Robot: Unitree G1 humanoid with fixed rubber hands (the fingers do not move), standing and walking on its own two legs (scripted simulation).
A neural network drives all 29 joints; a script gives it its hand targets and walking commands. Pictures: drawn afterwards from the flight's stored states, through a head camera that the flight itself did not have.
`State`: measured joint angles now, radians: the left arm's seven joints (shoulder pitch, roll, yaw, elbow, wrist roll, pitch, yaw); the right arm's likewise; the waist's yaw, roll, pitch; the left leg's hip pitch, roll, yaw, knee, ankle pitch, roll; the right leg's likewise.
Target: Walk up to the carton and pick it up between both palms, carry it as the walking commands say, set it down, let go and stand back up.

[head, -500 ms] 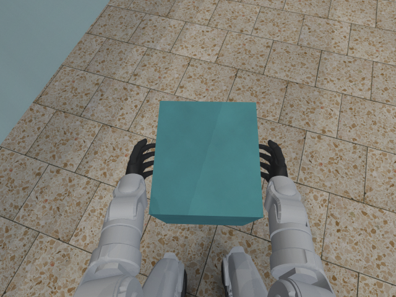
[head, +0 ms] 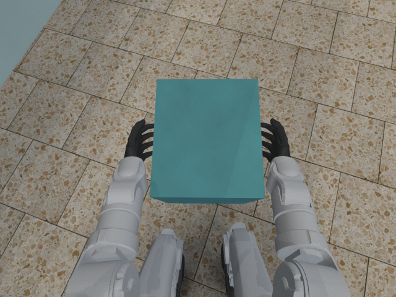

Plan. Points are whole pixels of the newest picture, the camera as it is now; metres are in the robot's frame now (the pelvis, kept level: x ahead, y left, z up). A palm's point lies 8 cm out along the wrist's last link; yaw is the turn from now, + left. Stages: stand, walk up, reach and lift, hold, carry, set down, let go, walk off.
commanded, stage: set down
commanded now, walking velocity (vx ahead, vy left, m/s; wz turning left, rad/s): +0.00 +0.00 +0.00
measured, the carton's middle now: (206, 150) +0.44 -0.02 -0.14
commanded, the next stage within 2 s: none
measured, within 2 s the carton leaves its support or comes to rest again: neither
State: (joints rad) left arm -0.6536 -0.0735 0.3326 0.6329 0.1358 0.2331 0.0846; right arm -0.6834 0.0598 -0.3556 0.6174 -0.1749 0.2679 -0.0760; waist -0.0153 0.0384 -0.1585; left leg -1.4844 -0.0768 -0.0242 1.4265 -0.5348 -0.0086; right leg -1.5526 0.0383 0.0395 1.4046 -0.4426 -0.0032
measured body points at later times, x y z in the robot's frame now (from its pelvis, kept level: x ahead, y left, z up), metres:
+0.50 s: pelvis -0.03 +0.00 -0.08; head +0.23 -0.03 +0.30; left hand +0.44 +0.13 -0.17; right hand +0.44 -0.17 -0.17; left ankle +0.06 +0.12 -0.57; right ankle +0.09 -0.11 -0.57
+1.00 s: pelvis -0.06 +0.00 -0.13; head +0.28 -0.04 +0.14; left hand +0.47 +0.12 -0.27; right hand +0.47 -0.18 -0.28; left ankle +0.06 +0.12 -0.57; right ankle +0.09 -0.11 -0.57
